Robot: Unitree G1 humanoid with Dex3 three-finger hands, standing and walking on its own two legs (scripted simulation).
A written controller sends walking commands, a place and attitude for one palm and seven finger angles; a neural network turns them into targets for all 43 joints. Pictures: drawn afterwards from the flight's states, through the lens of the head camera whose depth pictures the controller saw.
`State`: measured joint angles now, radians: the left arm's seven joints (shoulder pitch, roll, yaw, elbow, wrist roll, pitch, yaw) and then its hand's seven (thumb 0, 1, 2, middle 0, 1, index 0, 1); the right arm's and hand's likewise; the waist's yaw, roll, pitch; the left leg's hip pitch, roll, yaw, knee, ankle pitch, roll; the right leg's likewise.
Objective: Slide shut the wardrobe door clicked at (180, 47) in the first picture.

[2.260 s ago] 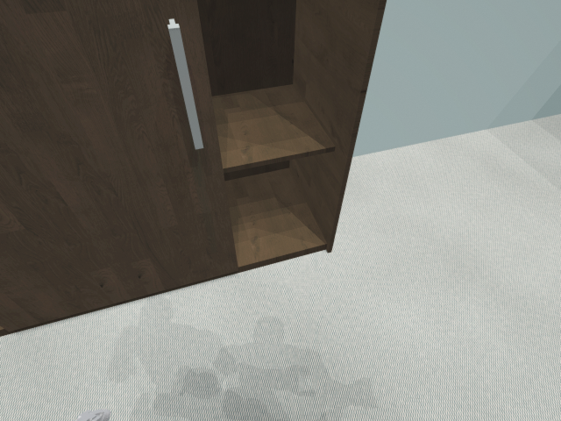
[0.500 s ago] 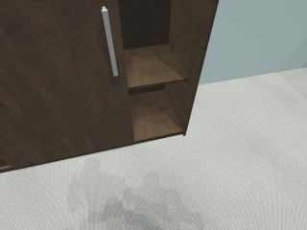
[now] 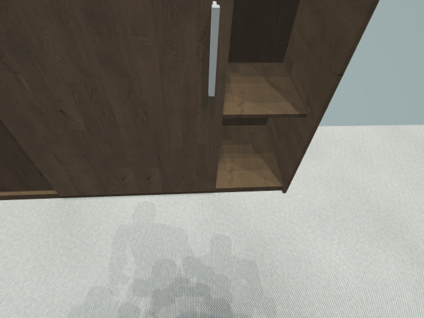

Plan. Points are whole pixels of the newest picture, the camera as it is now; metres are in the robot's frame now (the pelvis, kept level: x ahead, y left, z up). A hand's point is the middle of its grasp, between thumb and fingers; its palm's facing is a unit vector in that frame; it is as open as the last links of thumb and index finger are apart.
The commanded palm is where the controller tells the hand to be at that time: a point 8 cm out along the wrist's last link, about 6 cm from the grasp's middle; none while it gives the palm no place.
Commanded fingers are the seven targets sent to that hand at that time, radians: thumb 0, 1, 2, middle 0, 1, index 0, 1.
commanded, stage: take the last steps up to it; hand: left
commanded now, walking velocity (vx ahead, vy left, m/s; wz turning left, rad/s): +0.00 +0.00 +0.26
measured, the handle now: (212, 53) +0.82 +0.03 +0.09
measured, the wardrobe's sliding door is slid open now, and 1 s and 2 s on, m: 0.40 0.40 0.40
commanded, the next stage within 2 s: come to a stop and stand still in 1.14 s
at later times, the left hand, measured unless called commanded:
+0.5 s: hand out of the picture -0.07 +0.12 -0.19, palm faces +0.17 -0.98 -0.09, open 7.3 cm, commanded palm none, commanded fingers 0.00 0.90 0.90 -0.20 -0.30 -0.20 -0.30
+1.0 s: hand (171, 236) +0.35 +0.12 -0.18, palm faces -0.06 -0.98 -0.20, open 7.3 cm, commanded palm none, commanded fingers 0.00 0.90 0.90 -0.20 -0.30 -0.20 -0.30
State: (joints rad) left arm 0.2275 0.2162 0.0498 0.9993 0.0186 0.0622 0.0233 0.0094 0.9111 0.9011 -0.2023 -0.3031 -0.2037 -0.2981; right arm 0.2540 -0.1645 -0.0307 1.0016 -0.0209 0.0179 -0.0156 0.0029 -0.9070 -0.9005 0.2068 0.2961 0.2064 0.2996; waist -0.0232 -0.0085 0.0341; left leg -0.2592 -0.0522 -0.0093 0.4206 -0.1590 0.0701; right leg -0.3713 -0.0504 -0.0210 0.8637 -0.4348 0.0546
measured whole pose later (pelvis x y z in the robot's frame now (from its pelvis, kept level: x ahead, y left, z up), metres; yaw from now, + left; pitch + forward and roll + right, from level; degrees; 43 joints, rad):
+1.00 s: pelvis +0.21 -0.07 -0.03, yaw +0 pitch +0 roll +0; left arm 0.06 0.21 0.07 1.01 0.03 -0.04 -0.03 0.01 0.92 0.90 -0.20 -0.30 -0.20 -0.30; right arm 0.53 -0.09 -0.04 1.21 -0.03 -0.04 -0.02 0.00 -0.91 -0.90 0.21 0.30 0.21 0.30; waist -0.08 0.01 0.08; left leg 0.01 0.16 0.15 0.61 -0.50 -0.06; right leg -0.45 -0.06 -0.14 0.60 -0.14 -0.03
